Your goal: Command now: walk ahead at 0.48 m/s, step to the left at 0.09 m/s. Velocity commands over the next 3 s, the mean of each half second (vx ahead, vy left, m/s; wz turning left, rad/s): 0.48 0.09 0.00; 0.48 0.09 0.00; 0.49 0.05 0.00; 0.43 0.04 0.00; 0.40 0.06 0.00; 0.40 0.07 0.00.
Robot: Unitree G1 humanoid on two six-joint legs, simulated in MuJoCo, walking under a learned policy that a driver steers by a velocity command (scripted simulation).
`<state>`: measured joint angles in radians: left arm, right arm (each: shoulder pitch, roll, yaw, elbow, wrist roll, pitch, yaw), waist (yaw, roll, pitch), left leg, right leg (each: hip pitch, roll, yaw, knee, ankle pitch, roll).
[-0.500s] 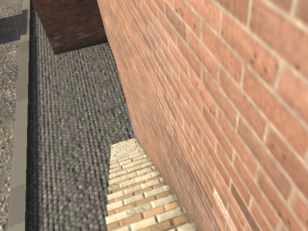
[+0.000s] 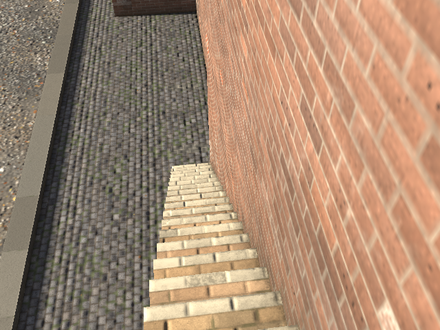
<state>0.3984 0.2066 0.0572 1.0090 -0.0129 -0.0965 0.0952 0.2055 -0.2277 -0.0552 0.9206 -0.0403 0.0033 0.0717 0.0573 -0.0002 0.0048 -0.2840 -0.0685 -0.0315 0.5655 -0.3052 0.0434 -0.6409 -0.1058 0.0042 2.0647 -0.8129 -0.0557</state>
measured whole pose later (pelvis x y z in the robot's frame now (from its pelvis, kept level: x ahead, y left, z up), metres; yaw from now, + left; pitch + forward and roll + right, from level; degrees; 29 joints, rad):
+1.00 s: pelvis +0.43 +0.14 -0.41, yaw +1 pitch -1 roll -2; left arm 0.48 0.24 0.07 1.01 -0.01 -0.03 0.09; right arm 0.19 -0.21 -0.07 0.89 0.01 -0.10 0.06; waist 0.09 0.01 0.01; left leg -0.31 0.02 -0.04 0.60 -0.29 0.00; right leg -0.60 -0.14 0.13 1.92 -0.83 -0.04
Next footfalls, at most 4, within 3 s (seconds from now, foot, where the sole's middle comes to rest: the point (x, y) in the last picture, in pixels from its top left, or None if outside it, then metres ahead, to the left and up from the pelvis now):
0.42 right None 0.32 -0.13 -0.97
0.94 left None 0.49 0.25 -1.18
1.56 right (237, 318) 0.78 0.01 -1.38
2.02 left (185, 296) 0.96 0.28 -1.59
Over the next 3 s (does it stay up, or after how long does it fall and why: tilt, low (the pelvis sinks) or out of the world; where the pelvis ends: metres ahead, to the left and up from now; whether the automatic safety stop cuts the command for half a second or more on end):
stays up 1.21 0.19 -1.06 its command is cut before an obstacle from the start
